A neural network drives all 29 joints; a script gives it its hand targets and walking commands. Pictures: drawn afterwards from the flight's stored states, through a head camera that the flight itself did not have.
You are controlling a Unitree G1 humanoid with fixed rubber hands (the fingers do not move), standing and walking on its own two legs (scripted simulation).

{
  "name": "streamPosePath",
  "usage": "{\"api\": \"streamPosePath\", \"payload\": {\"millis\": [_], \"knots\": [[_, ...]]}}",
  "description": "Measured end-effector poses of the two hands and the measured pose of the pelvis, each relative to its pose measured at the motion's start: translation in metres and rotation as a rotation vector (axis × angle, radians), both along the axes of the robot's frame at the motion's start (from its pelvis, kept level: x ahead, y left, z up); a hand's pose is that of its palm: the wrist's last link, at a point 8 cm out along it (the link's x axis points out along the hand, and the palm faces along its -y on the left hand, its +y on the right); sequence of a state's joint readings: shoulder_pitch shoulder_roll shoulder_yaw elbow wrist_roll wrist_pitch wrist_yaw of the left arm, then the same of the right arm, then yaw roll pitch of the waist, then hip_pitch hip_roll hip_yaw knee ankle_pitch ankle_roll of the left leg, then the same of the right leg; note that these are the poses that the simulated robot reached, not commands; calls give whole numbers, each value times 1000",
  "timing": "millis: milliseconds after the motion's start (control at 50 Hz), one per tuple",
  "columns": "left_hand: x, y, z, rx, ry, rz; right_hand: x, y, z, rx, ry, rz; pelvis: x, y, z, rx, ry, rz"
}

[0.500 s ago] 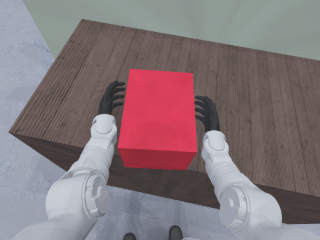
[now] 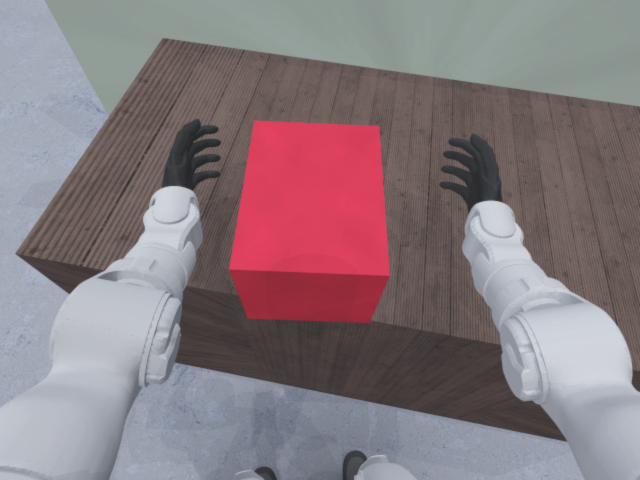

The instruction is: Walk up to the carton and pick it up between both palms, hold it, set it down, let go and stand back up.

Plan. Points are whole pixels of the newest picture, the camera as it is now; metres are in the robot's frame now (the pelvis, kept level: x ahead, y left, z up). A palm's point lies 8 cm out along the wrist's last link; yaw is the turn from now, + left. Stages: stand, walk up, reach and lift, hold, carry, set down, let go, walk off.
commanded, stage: set down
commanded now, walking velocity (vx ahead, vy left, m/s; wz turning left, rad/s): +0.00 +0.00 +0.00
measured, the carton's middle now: (312, 223) +0.45 -0.01 -0.01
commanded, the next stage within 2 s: none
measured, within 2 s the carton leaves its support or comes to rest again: neither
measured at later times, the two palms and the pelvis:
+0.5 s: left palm (159, 157) +0.45 +0.15 +0.13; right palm (501, 183) +0.41 -0.23 +0.11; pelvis +0.00 +0.00 +0.02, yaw +1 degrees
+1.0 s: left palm (144, 226) +0.39 +0.17 +0.10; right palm (506, 235) +0.36 -0.22 +0.08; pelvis +0.01 +0.00 +0.03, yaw +1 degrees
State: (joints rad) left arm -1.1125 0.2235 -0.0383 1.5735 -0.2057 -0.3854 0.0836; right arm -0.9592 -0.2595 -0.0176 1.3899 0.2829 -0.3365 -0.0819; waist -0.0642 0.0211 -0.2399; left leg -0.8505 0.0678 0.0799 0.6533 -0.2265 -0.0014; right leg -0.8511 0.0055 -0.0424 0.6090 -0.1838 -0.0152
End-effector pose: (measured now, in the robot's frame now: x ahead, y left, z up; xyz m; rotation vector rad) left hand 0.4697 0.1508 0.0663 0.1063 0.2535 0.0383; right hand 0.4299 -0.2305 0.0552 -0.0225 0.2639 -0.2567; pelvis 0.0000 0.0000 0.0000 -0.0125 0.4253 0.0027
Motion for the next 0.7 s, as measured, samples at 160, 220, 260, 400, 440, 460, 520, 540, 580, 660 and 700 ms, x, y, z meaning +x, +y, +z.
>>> {"api": "streamPosePath", "payload": {"millis": [160,220,260,400,440,460,520,540,580,660,700], "knots": [[3,13,36,-8,-66,-2,5,-7,32,9,-38,40,-5,-5,5,3,-28,14],[1,10,50,-11,-77,-21,3,-4,43,20,-42,55,-5,-7,9,4,-45,20],[0,6,59,-10,-79,-35,2,-2,49,26,-42,60,-5,-7,11,5,-58,23],[-6,-3,79,7,-56,-60,-7,3,62,38,-33,51,-4,-5,20,8,-118,22],[-9,-2,78,11,-44,-61,-11,3,62,38,-30,47,-3,-4,22,8,-141,18],[-12,-1,76,12,-37,-61,-14,4,60,38,-28,46,-3,-3,23,7,-152,17],[-23,5,64,11,-11,-56,-23,6,52,42,-17,45,-1,-1,26,6,-184,11],[-28,8,58,10,-2,-53,-27,7,48,44,-13,47,-1,-1,26,5,-194,10],[-38,15,46,7,16,-46,-36,9,39,49,-2,51,0,0,27,4,-212,9],[-60,28,23,-1,38,-25,-54,13,21,60,16,58,1,1,28,0,-237,13],[-69,34,17,-4,34,-15,-62,15,16,65,16,60,2,1,28,-1,-244,18]]}}
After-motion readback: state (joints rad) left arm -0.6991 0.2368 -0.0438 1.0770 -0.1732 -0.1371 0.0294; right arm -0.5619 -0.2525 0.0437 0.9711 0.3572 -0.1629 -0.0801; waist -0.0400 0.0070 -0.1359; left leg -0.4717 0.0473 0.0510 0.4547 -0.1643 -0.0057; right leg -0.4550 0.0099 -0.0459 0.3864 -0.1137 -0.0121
